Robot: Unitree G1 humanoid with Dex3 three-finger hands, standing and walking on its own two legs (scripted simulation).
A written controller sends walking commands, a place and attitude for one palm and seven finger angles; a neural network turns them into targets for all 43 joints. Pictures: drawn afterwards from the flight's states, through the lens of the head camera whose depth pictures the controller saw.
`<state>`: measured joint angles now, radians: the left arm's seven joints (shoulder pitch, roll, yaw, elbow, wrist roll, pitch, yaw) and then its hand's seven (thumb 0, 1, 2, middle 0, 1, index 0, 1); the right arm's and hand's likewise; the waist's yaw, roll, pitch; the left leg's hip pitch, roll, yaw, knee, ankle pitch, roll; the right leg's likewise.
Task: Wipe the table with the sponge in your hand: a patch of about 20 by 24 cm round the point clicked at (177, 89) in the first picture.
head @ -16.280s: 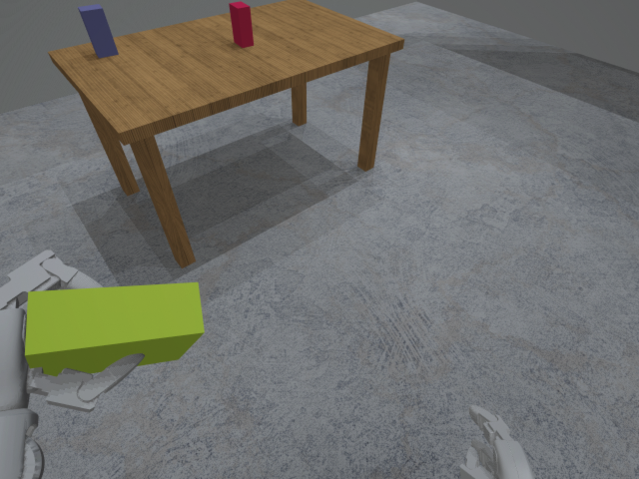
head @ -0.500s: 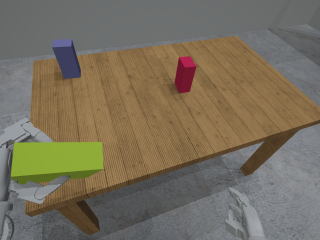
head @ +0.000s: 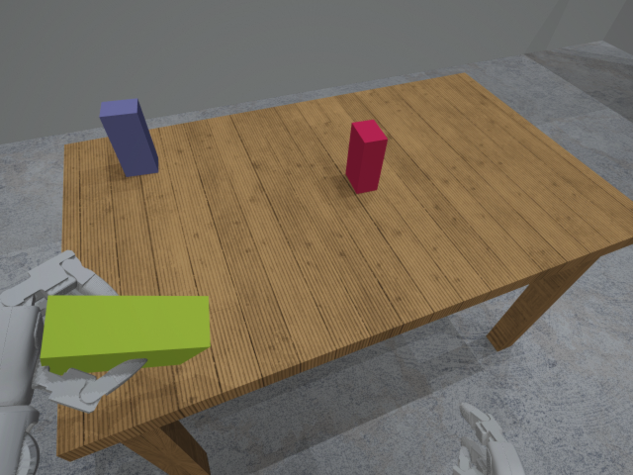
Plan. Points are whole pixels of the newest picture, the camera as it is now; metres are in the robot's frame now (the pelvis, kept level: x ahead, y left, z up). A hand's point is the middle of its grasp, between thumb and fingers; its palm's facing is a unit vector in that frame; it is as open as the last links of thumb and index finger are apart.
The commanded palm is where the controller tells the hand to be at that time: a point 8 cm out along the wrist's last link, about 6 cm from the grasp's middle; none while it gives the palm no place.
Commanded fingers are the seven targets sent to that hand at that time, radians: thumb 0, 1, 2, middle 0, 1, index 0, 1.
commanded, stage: come to a stop and stand still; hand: left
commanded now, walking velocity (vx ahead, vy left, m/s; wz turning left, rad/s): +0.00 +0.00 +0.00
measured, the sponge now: (150, 335) +0.23 +0.19 +0.11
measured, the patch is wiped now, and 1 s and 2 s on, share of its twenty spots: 0.00 0.00 0.00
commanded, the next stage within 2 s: look again from close up in 0.46 s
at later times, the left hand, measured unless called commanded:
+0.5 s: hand (74, 301) +0.24 +0.26 +0.15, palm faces +0.38 -0.84 -0.38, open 9.1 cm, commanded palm +0.18 +0.28 +0.18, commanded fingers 0.00 0.10 1.30 -1.20 -1.60 -1.20 -1.60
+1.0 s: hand (76, 324) +0.21 +0.24 +0.16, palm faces +0.38 -0.85 -0.38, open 9.1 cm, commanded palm +0.15 +0.27 +0.18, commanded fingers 0.00 0.10 1.30 -1.20 -1.60 -1.20 -1.60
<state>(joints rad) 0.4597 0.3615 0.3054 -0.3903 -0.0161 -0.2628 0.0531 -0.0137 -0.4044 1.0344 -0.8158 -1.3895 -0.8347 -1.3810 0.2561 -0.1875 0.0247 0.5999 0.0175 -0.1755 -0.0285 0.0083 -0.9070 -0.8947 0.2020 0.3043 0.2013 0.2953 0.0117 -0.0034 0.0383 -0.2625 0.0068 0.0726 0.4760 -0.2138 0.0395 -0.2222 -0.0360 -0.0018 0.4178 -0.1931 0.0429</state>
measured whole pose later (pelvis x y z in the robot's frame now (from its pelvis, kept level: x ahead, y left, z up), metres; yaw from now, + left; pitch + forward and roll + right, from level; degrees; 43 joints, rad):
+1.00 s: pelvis +0.00 -0.01 +0.00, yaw +2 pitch +0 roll -2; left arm 0.44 0.37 0.34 -0.47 -0.03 -0.22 0.09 -0.01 -0.40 1.04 -0.81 -1.40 -0.83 -1.39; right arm 0.22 -0.20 0.02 0.60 0.01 -0.13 -0.05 0.01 -0.91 -0.89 0.20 0.30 0.20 0.30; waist 0.02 -0.02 0.04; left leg -0.26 0.02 0.03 0.46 -0.20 0.02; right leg -0.18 -0.02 -0.04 0.36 -0.17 0.03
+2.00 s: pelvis +0.02 -0.06 +0.00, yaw +2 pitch +0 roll -1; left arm 0.31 0.48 0.40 -0.39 -0.02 -0.19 0.06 -0.01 -0.41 1.05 -0.82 -1.40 -0.83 -1.39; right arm 0.22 -0.22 -0.02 0.60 0.00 -0.12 -0.06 0.01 -0.91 -0.89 0.20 0.30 0.20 0.29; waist 0.07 0.00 0.05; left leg -0.28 0.08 0.00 0.52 -0.22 -0.01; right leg -0.20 0.04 -0.06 0.41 -0.22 -0.04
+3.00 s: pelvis +0.01 -0.01 +0.00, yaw +2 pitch +0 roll -2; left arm 0.43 0.37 0.35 -0.45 -0.03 -0.24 0.10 -0.01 -0.41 1.05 -0.82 -1.40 -0.83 -1.40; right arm 0.19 -0.21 0.01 0.60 0.00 -0.15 -0.04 0.01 -0.91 -0.89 0.20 0.30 0.20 0.30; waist 0.02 -0.01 0.06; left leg -0.25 0.02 0.02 0.45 -0.20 0.02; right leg -0.18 -0.02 -0.04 0.36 -0.18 0.02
